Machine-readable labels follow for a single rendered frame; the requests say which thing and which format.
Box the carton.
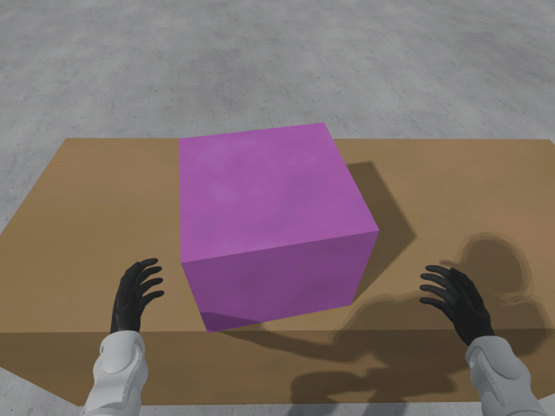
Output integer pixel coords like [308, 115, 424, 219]
[179, 122, 379, 333]

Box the robot left forearm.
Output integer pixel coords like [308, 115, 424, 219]
[80, 330, 148, 416]

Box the right robot hand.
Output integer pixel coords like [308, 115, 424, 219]
[420, 265, 495, 346]

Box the left robot hand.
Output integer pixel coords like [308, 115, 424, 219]
[110, 258, 165, 334]

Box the pedestal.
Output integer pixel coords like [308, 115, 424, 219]
[0, 138, 555, 406]

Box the robot right forearm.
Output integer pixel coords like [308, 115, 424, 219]
[465, 335, 549, 416]

